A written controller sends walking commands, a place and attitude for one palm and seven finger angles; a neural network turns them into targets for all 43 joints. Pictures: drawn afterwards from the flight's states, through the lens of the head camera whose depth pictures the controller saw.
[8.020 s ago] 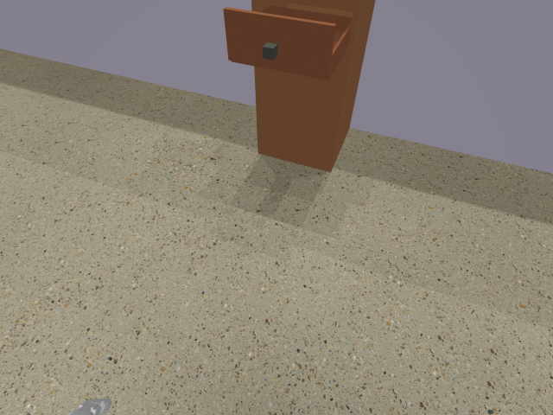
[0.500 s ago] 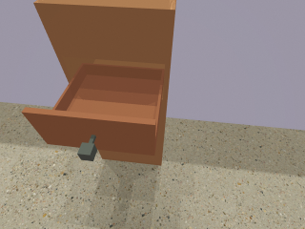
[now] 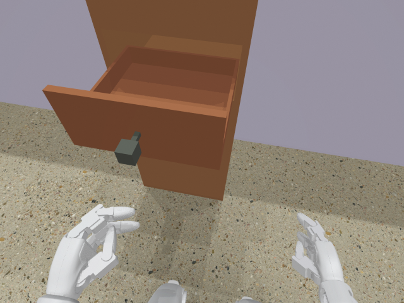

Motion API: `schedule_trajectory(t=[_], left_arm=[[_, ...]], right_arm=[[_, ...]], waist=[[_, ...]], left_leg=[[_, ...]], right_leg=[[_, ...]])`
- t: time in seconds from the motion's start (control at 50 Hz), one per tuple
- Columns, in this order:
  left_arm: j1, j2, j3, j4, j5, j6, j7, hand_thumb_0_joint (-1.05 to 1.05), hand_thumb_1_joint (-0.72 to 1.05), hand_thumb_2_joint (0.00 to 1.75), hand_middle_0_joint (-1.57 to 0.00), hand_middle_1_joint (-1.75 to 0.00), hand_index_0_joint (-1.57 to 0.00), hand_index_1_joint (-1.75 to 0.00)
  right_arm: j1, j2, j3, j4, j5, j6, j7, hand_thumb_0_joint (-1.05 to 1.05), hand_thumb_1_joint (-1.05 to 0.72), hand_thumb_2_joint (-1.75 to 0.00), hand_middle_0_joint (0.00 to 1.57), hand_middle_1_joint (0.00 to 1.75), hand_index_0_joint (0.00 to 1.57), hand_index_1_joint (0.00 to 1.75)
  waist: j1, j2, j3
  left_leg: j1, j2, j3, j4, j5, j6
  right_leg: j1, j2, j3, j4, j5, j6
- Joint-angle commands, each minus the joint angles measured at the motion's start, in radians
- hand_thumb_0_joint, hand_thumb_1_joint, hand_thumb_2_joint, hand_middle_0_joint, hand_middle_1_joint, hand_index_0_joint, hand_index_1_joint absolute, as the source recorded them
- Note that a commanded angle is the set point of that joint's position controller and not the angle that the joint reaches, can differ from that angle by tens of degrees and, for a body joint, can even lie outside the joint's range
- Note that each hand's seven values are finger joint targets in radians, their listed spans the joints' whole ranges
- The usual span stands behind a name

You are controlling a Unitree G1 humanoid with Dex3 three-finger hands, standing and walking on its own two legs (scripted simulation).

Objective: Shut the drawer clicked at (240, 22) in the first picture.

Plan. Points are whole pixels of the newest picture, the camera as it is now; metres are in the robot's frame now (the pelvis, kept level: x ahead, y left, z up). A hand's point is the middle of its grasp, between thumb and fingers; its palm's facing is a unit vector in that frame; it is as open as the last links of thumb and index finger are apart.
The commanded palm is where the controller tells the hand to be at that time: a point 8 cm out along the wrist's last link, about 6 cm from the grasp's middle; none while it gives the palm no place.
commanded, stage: raise the hand and make a fist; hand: left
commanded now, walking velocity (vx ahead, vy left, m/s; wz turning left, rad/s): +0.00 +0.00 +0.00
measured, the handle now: (131, 145) +0.41 +0.20 +0.06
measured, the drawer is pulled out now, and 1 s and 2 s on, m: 0.28 0.28 0.28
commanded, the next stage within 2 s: bring the fist close to the handle in 1.32 s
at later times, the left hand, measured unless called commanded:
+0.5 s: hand (119, 226) +0.21 +0.16 +0.11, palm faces -0.09 -1.00 -0.05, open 3.2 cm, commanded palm +0.18 +0.22 +0.12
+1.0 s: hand (101, 205) +0.22 +0.17 +0.16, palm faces -0.06 -0.99 -0.08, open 3.3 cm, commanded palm +0.19 +0.22 +0.16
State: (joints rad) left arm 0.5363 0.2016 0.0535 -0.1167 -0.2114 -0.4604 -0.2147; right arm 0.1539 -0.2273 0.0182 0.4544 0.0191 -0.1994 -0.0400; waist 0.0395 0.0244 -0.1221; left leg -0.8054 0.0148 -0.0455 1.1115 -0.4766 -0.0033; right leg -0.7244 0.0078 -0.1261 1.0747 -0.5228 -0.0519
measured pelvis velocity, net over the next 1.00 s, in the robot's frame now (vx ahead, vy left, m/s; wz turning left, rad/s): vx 0.04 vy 0.01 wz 0.00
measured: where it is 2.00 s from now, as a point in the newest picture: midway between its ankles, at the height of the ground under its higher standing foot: outside the picture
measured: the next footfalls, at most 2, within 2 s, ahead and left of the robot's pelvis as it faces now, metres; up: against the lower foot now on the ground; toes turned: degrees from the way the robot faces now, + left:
none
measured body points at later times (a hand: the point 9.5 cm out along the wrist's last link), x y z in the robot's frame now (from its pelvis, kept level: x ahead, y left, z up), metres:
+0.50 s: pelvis +0.02 +0.02 +0.03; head +0.05 +0.01 +0.48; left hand +0.21 +0.21 +0.12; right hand +0.18 -0.24 -0.03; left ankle +0.04 +0.12 -0.66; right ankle +0.01 -0.09 -0.66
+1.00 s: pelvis +0.04 +0.01 +0.05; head +0.03 -0.01 +0.50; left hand +0.22 +0.23 +0.17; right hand +0.23 -0.21 -0.01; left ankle +0.04 +0.12 -0.66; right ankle +0.01 -0.09 -0.66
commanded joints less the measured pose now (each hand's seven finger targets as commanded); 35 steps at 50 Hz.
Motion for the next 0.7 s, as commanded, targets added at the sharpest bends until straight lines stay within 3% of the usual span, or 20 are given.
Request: schedule_trajectory(t=[0.0,0.06,0.1,0.16,0.18,0.24,0.26,0.28,0.32,0.36,0.42,0.46,0.5,0.54,0.56,0.58,0.62,0.66,0.68], left_arm=[[-0.193,0.088,-0.022,-0.195,-0.021,0.007,-0.074,0.0,0.9,0.9,-0.8,-0.95,-0.8,-0.95],[-0.155,0.126,0.054,-0.14,-0.027,0.116,-0.053,0.0,0.9,0.9,-0.86,-1.01,-0.86,-1.01],[-0.116,0.125,0.093,-0.198,-0.042,0.148,-0.019,0.0,0.9,0.9,-0.9,-1.06,-0.9,-1.06],[-0.085,0.127,0.127,-0.218,-0.038,0.147,0.04,0.0,0.9,0.9,-0.96,-1.12,-0.96,-1.12],[-0.081,0.099,0.097,-0.239,-0.035,0.136,0.046,0.0,0.9,0.9,-0.98,-1.14,-0.98,-1.14],[-0.059,0.097,0.087,-0.253,-0.026,0.102,0.055,0.0,0.9,0.9,-1.04,-1.21,-1.04,-1.21],[-0.052,0.096,0.072,-0.264,-0.018,0.092,0.055,0.0,0.9,0.9,-1.06,-1.23,-1.06,-1.23],[-0.038,0.069,0.041,-0.285,-0.019,0.084,0.047,0.0,0.9,0.9,-1.08,-1.25,-1.08,-1.25],[-0.001,0.073,0.037,-0.319,-0.016,0.076,0.043,0.0,0.9,0.9,-1.12,-1.3,-1.12,-1.3],[0.009,0.075,0.031,-0.321,-0.008,0.082,0.047,0.0,0.9,0.9,-1.16,-1.34,-1.16,-1.34],[0.005,0.082,0.031,-0.387,-0.003,0.084,0.056,0.0,0.9,0.9,-1.22,-1.4,-1.22,-1.4],[-0.007,0.1,0.042,-0.399,0.008,0.094,0.07,0.0,0.9,0.9,-1.26,-1.45,-1.26,-1.45],[0.024,0.087,0.047,-0.412,0.005,0.104,0.07,0.0,0.9,0.9,-1.3,-1.49,-1.3,-1.49],[-0.001,0.068,0.015,-0.432,0.002,0.118,0.062,0.0,0.9,0.9,-1.34,-1.53,-1.34,-1.53],[-0.006,0.075,0.014,-0.419,0.011,0.13,0.062,0.0,0.9,0.9,-1.36,-1.56,-1.36,-1.56],[0.007,0.061,0.01,-0.418,0.004,0.142,0.056,0.0,0.9,0.9,-1.38,-1.58,-1.38,-1.58],[-0.006,0.088,0.036,-0.426,0.0,0.164,0.04,0.0,0.9,0.9,-1.4,-1.6,-1.4,-1.6],[0.007,0.108,0.068,-0.41,-0.001,0.188,0.034,0.0,0.9,0.9,-1.4,-1.6,-1.4,-1.6],[0.013,0.087,0.054,-0.421,-0.009,0.199,0.024,0.0,0.9,0.9,-1.4,-1.6,-1.4,-1.6]], right_arm=[[0.007,-0.13,-0.039,-0.116,0.021,-0.069,-0.027,0.0,-0.9,-0.9,0.2,0.3,0.2,0.3],[-0.014,-0.126,-0.036,-0.115,0.027,-0.067,-0.036,0.0,-0.9,-0.9,0.2,0.3,0.2,0.3],[-0.013,-0.109,-0.037,-0.123,0.026,-0.066,-0.037,0.0,-0.9,-0.9,0.2,0.3,0.2,0.3],[-0.027,-0.097,-0.039,-0.106,0.019,-0.068,-0.035,0.0,-0.9,-0.9,0.2,0.3,0.2,0.3],[-0.015,-0.096,-0.037,-0.111,0.017,-0.071,-0.031,0.0,-0.9,-0.9,0.2,0.3,0.2,0.3],[-0.003,-0.104,-0.044,-0.096,0.017,-0.088,-0.022,0.0,-0.9,-0.9,0.2,0.3,0.2,0.3],[-0.009,-0.111,-0.045,-0.095,0.013,-0.094,-0.02,0.0,-0.9,-0.9,0.2,0.3,0.2,0.3],[0.002,-0.112,-0.048,-0.099,0.014,-0.102,-0.016,0.0,-0.9,-0.9,0.2,0.3,0.2,0.3],[0.013,-0.116,-0.053,-0.097,0.016,-0.115,-0.011,0.0,-0.9,-0.9,0.2,0.3,0.2,0.3],[0.015,-0.119,-0.058,-0.09,0.016,-0.118,-0.009,0.0,-0.9,-0.9,0.2,0.3,0.2,0.3],[0.021,-0.12,-0.058,-0.098,0.017,-0.117,-0.007,0.0,-0.9,-0.9,0.2,0.3,0.2,0.3],[0.018,-0.121,-0.057,-0.095,0.015,-0.109,-0.009,0.0,-0.9,-0.9,0.2,0.3,0.2,0.3],[0.022,-0.113,-0.057,-0.103,0.017,-0.101,-0.007,0.0,-0.9,-0.9,0.2,0.3,0.2,0.3],[0.017,-0.113,-0.048,-0.112,0.021,-0.097,-0.005,0.0,-0.9,-0.9,0.2,0.3,0.2,0.3],[0.013,-0.117,-0.045,-0.108,0.018,-0.091,-0.006,0.0,-0.9,-0.9,0.2,0.3,0.2,0.3],[0.017,-0.112,-0.045,-0.112,0.019,-0.087,-0.006,0.0,-0.9,-0.9,0.2,0.3,0.2,0.3],[0.012,-0.112,-0.04,-0.115,0.023,-0.082,-0.007,0.0,-0.9,-0.9,0.2,0.3,0.2,0.3],[-0.002,-0.11,-0.037,-0.107,0.023,-0.075,-0.009,0.0,-0.9,-0.9,0.2,0.3,0.2,0.3],[0.003,-0.106,-0.033,-0.114,0.023,-0.071,-0.008,0.0,-0.9,-0.9,0.2,0.3,0.2,0.3]], waist=[[-0.096,0.018,-0.094],[-0.055,-0.032,-0.111],[-0.024,-0.025,-0.153],[-0.015,-0.075,-0.125],[-0.022,-0.064,-0.11],[-0.032,-0.026,-0.073],[-0.035,-0.047,-0.075],[-0.037,-0.023,-0.09],[-0.036,0.012,-0.12],[-0.047,-0.043,-0.1],[-0.041,0.015,-0.106],[-0.045,-0.01,-0.091],[-0.034,0.026,-0.107],[-0.044,0.028,-0.082],[-0.049,-0.015,-0.069],[-0.043,-0.009,-0.068],[-0.039,-0.001,-0.072],[-0.031,-0.03,-0.068],[-0.028,-0.01,-0.073]], left_leg=[[0.128,-0.013,-0.002,-0.19,0.029,0.04],[0.146,-0.015,-0.003,-0.244,0.045,0.039],[0.18,-0.016,0.004,-0.275,0.095,0.037],[0.199,-0.01,0.007,-0.303,0.145,0.035],[0.202,-0.012,0.013,-0.311,0.149,0.035],[0.226,-0.01,0.019,-0.328,0.154,0.031],[0.233,-0.008,0.016,-0.329,0.165,0.035],[0.254,-0.01,0.02,-0.33,0.179,0.035],[0.285,-0.01,0.02,-0.334,0.208,0.033],[0.29,-0.007,0.015,-0.331,0.235,0.037],[0.322,-0.007,0.011,-0.348,0.254,0.032],[0.331,-0.004,0.009,-0.35,0.263,0.036],[0.358,-0.005,0.011,-0.359,0.293,0.032],[0.369,-0.003,0.006,-0.368,0.293,0.03],[0.368,0.0,0.003,-0.37,0.295,0.036],[0.375,-0.003,0.006,-0.374,0.299,0.035],[0.388,-0.003,0.008,-0.383,0.311,0.034],[0.395,-0.004,0.01,-0.388,0.333,0.038],[0.405,-0.007,0.014,-0.395,0.334,0.036]], right_leg=[[0.021,-0.004,0.159,-0.309,-0.052,0.033],[0.095,-0.009,0.147,-0.341,-0.066,0.037],[0.157,-0.014,0.131,-0.343,-0.008,0.037],[0.185,-0.009,0.106,-0.34,0.066,0.04],[0.183,-0.011,0.106,-0.342,0.079,0.041],[0.168,-0.007,0.087,-0.337,0.105,0.037],[0.172,-0.005,0.083,-0.333,0.121,0.038],[0.174,-0.006,0.081,-0.331,0.145,0.038],[0.188,-0.006,0.07,-0.319,0.189,0.035],[0.189,-0.003,0.065,-0.32,0.23,0.039],[0.198,-0.003,0.055,-0.313,0.252,0.035],[0.2,0.0,0.056,-0.321,0.263,0.036],[0.221,-0.001,0.051,-0.321,0.296,0.033],[0.218,0.0,0.046,-0.329,0.3,0.035],[0.222,0.002,0.048,-0.336,0.305,0.037],[0.231,0.003,0.05,-0.344,0.319,0.037],[0.257,0.001,0.052,-0.355,0.341,0.036],[0.286,0.0,0.058,-0.371,0.375,0.037],[0.292,0.001,0.055,-0.375,0.38,0.038]])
